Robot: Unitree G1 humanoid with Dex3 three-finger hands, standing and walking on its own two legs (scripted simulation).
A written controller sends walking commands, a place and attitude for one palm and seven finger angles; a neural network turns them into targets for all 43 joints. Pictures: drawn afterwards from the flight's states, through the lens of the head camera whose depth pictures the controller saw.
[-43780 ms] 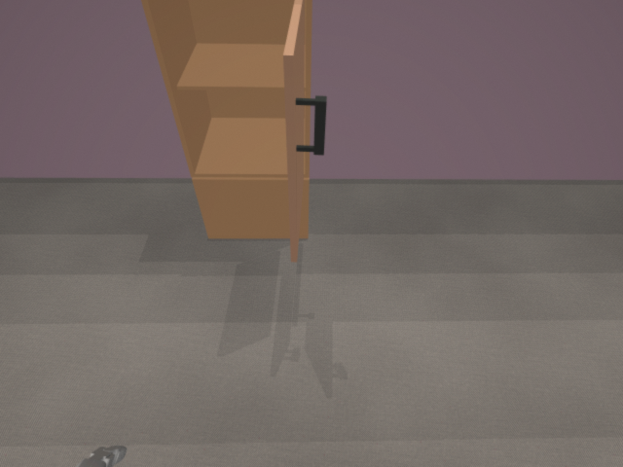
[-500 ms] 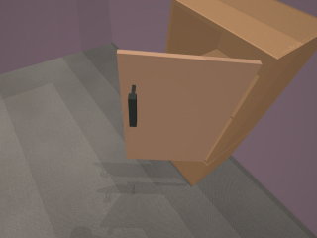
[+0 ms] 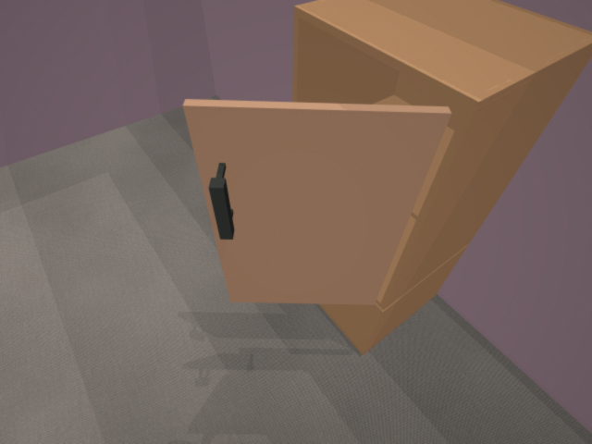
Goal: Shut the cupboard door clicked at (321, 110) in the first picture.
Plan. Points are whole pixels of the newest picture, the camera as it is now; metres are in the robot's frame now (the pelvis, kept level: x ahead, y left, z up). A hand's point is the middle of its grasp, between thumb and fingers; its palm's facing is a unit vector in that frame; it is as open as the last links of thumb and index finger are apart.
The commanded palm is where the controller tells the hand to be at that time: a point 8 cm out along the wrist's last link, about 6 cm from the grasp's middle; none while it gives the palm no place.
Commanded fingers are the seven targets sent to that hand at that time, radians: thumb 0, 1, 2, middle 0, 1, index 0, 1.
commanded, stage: come to a stop and stand still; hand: left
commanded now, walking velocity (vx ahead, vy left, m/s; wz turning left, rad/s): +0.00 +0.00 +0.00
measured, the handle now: (224, 201) +0.49 +0.15 +0.02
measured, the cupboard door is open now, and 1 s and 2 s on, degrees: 53 53 53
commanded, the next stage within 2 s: look again from close up in 0.48 s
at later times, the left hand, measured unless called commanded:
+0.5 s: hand out of the picture +0.01 +0.17 -0.18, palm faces +0.04 -0.99 -0.15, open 7.4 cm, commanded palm none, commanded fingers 0.00 0.90 0.90 -0.20 -0.30 -0.20 -0.30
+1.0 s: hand out of the picture +0.03 +0.23 -0.18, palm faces -0.02 -0.97 -0.25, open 7.4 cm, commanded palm none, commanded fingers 0.00 0.90 0.90 -0.20 -0.30 -0.20 -0.30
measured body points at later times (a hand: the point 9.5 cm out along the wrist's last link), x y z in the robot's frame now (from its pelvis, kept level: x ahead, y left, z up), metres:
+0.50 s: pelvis +0.02 +0.01 +0.00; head +0.04 +0.02 +0.45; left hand +0.01 +0.22 -0.17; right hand +0.04 -0.22 -0.15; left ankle +0.03 +0.15 -0.74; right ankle -0.04 -0.11 -0.74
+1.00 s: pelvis +0.00 +0.04 -0.01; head +0.01 +0.03 +0.44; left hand +0.04 +0.28 -0.16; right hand +0.02 -0.19 -0.17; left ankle +0.03 +0.15 -0.74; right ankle -0.04 -0.11 -0.74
